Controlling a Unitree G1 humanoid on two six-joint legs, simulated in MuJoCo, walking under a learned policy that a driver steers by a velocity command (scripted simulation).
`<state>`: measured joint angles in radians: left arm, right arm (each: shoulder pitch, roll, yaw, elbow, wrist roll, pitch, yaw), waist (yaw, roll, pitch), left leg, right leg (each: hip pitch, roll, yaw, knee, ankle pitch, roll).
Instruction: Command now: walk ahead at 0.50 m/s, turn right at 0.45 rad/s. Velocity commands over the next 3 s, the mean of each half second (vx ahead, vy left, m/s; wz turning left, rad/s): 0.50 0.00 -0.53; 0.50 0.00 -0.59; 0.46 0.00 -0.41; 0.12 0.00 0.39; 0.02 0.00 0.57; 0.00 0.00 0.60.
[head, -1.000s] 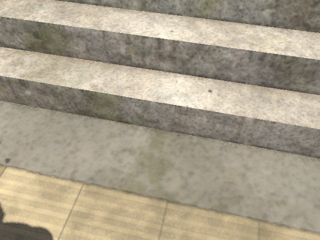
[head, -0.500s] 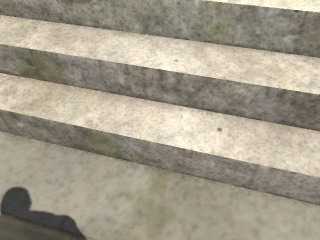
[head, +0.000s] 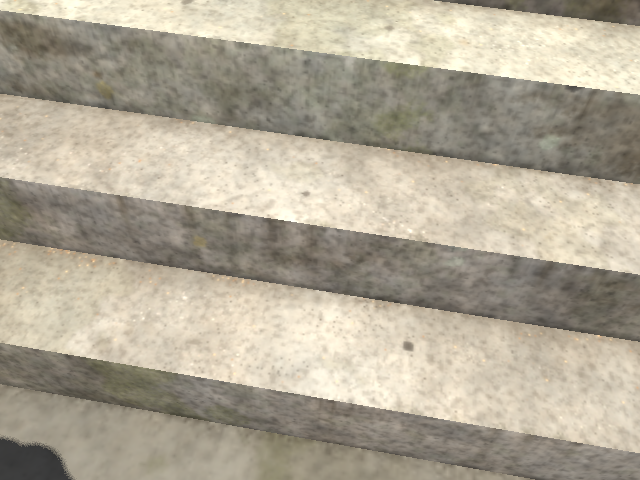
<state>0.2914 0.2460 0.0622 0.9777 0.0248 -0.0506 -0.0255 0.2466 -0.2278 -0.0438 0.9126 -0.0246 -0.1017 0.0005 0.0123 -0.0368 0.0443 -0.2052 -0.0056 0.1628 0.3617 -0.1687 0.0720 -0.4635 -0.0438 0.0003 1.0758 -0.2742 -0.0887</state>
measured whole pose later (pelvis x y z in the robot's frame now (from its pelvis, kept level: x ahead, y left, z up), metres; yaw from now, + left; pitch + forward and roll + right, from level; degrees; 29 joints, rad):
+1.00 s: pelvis +0.32 -0.07 +0.00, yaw -35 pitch +2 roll +0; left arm 0.15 0.25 0.06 0.75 0.05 0.00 -0.02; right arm 0.26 -0.21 -0.03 0.81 -0.04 -0.06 -0.04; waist -0.01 -0.07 0.00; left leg -0.19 0.00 0.13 0.41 -0.24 0.04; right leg -0.63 0.06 0.05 1.41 -0.31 -0.02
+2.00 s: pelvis +0.43 -0.22 +0.01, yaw -32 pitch +2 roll +3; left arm 0.41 0.26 0.02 0.88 -0.01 0.05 0.11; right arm -0.11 -0.11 0.04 0.43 0.00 0.06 -0.02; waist 0.03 -0.02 0.06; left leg -1.00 0.00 0.08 1.55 -0.66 0.03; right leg -0.01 -0.10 -0.26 0.28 -0.24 -0.03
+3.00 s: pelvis +0.49 -0.34 +0.16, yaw +4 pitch +3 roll -1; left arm 0.23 0.13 -0.04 0.53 0.04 0.07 0.16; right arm 0.18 -0.25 -0.02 0.56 0.01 0.08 -0.05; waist 0.01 0.08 0.04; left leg -0.84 -0.02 -0.12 1.77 -0.12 -0.19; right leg -0.50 -0.07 -0.16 0.78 -0.32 -0.04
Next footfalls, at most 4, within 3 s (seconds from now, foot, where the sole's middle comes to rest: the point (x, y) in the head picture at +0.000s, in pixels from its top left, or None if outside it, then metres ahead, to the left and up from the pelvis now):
0.34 right None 0.28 -0.11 -0.78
0.84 left None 0.39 0.00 -0.78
1.28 right None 0.32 -0.26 -0.78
2.00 left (430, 378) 0.61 -0.20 -0.58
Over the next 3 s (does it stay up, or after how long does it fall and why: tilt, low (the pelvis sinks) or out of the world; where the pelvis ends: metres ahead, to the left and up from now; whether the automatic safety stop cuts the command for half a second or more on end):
stays up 0.49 -0.34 0.16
